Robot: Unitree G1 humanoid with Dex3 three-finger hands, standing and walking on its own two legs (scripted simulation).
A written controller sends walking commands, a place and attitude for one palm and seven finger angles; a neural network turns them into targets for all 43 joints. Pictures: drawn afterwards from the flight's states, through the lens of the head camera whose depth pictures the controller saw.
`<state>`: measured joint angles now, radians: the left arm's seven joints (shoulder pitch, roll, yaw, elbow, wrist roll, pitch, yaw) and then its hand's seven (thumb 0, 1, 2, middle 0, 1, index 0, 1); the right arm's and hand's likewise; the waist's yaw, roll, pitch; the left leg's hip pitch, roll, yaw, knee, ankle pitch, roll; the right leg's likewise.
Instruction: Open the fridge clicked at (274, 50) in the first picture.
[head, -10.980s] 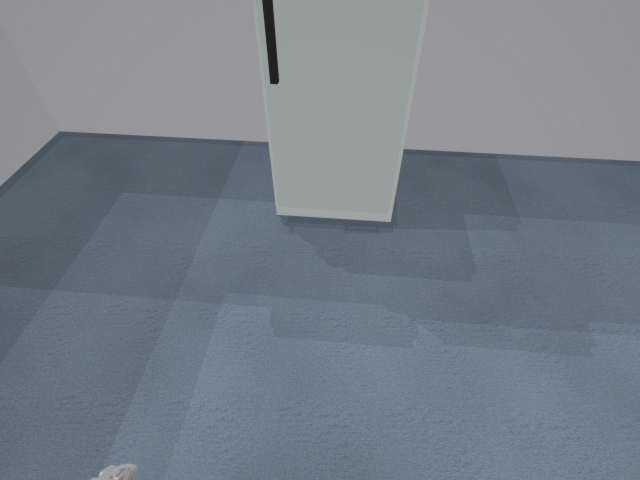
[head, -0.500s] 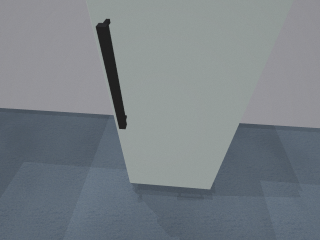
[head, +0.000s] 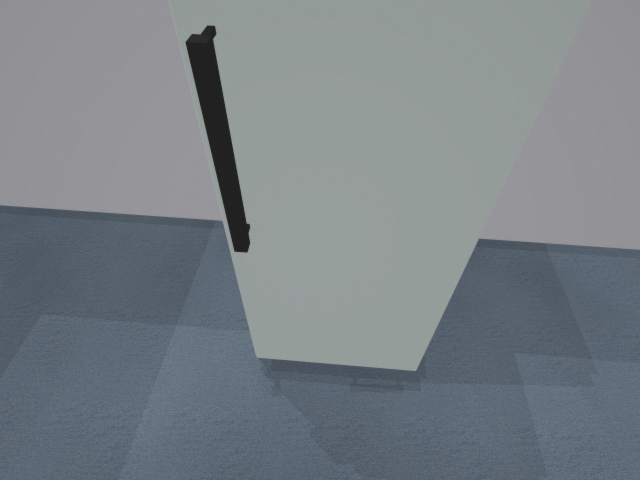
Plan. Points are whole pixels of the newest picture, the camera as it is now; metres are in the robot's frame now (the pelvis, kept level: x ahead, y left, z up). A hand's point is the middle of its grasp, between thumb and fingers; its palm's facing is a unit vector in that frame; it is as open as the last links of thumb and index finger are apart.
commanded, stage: look again from close up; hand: left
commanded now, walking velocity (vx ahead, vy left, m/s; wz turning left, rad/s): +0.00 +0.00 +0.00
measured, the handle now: (229, 159) +0.55 +0.18 +0.10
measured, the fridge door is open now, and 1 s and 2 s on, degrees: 0 0 0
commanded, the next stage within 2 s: shuffle to correct the standing spot in 0.72 s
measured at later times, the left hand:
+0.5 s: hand out of the picture +0.00 +0.17 -0.17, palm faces +0.04 -0.98 -0.17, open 7.4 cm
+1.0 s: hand out of the picture +0.00 +0.16 -0.18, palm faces +0.05 -0.99 -0.16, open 7.4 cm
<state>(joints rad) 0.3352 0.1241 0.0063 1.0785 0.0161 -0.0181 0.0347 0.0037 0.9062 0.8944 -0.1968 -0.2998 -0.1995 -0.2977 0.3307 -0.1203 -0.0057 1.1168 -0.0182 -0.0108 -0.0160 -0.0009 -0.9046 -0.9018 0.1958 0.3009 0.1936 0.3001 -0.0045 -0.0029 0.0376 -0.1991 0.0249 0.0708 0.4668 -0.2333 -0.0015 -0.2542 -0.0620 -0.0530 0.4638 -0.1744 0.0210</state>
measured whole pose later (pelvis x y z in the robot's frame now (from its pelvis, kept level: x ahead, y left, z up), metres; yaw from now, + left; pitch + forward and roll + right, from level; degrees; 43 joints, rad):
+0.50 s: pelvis +0.01 +0.01 +0.00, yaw +0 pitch -2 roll +0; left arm 0.33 0.12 0.00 1.09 0.02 -0.02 0.04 0.00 0.91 0.89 -0.20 -0.30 -0.20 -0.30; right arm 0.31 -0.11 0.00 1.12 -0.02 -0.02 -0.02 0.00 -0.91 -0.90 0.20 0.30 0.19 0.30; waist 0.00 0.00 0.03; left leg -0.18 0.02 0.08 0.45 -0.24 0.01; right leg -0.24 -0.07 -0.04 0.45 -0.18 0.03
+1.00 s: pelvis +0.02 +0.00 +0.00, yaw -1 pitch -2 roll +0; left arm 0.36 0.11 0.01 1.08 0.02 -0.01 0.03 0.00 0.91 0.89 -0.20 -0.30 -0.20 -0.30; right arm 0.34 -0.12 -0.01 1.13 -0.03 0.00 -0.01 0.00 -0.90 -0.90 0.20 0.30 0.19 0.30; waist 0.01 0.00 0.02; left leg -0.19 0.03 0.08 0.51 -0.30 0.00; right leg -0.24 -0.06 -0.04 0.50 -0.23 0.02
